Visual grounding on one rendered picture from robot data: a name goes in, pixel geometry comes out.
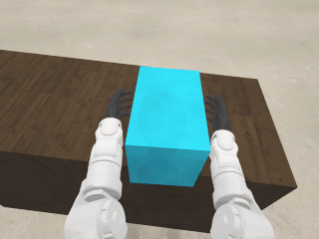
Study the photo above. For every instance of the left robot forearm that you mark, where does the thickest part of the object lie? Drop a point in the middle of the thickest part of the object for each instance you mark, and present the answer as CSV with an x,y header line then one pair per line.
x,y
105,165

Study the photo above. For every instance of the left robot upper arm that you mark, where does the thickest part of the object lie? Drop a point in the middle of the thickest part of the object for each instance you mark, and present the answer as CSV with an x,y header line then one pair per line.
x,y
100,219

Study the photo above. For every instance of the left robot hand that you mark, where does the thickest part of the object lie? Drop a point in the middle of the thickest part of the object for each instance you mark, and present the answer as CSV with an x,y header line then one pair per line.
x,y
114,107

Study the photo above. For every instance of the right robot hand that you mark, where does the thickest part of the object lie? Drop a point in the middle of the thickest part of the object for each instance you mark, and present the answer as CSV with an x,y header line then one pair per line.
x,y
220,120

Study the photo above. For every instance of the carton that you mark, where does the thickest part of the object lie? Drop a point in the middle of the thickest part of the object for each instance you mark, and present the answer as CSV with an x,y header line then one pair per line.
x,y
167,141

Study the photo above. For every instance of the pedestal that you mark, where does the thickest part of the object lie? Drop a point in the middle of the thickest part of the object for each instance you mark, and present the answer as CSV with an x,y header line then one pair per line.
x,y
51,107

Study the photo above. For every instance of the right robot upper arm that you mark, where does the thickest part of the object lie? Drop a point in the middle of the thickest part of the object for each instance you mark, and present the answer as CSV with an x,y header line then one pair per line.
x,y
232,221

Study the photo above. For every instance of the right robot forearm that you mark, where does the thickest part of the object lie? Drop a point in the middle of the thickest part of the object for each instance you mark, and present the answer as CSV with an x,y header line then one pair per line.
x,y
226,173

